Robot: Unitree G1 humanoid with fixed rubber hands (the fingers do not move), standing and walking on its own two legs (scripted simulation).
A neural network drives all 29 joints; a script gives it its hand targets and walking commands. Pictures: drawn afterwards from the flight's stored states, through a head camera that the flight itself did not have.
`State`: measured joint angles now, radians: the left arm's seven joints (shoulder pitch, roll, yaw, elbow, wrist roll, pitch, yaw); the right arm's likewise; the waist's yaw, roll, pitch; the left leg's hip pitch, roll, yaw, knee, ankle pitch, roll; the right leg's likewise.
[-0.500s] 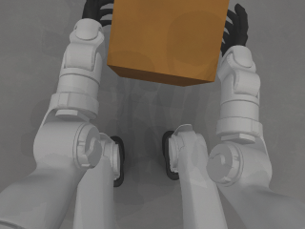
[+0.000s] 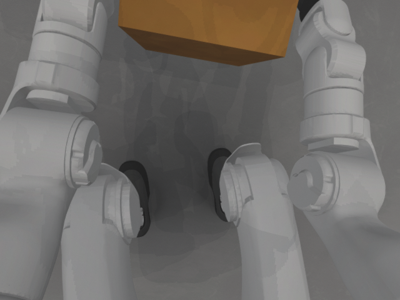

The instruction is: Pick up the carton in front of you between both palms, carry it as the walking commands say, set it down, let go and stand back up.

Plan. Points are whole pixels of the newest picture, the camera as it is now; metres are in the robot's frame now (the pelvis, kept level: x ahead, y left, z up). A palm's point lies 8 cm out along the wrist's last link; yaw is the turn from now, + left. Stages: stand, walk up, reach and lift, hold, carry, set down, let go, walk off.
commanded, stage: set down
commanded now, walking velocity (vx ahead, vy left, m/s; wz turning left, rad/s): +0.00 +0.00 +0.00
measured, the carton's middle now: out of the picture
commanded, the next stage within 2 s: none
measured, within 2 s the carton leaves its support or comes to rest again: rests again in 0.32 s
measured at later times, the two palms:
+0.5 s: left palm out of the picture +0.57 +0.09 -0.18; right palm (309, 11) +0.51 -0.21 -0.17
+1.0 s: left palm out of the picture +0.58 +0.09 -0.20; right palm (310, 13) +0.51 -0.22 -0.18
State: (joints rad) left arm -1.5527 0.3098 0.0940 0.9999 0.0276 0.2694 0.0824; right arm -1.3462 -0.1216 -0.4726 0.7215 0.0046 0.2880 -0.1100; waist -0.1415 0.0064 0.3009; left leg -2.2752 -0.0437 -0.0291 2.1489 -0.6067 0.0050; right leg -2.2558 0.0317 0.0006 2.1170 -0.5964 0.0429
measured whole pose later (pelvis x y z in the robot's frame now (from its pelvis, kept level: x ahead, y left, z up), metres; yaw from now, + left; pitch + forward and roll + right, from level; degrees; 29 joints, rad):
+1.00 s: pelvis -0.01 +0.01 -0.02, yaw -1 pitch +34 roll -5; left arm -1.64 0.32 0.20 1.09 0.15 0.21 -0.05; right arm -1.46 -0.20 -0.59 0.94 -0.10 0.21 0.05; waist -0.13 -0.02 0.47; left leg -2.24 -0.05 -0.03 2.25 -0.61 0.03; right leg -2.20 0.05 0.00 2.20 -0.60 0.08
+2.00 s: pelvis +0.00 +0.00 +0.13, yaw +0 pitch +47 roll -3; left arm -1.50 0.46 0.07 1.04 -0.02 0.28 0.00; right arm -1.22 -0.20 -0.39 0.74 0.11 0.25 -0.12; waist -0.17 0.03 0.05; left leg -2.02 -0.04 -0.05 1.69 -0.50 0.00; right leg -2.00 0.03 0.00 1.65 -0.48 0.04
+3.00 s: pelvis +0.09 -0.02 +0.35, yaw +2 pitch +22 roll +1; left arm -0.27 0.15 0.16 0.61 0.09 0.06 0.06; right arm -0.09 -0.19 -0.09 0.48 0.01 0.04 0.10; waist -0.11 -0.03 -0.04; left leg -0.78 -0.01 -0.05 0.69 -0.29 -0.02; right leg -0.79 0.03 0.02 0.71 -0.30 -0.01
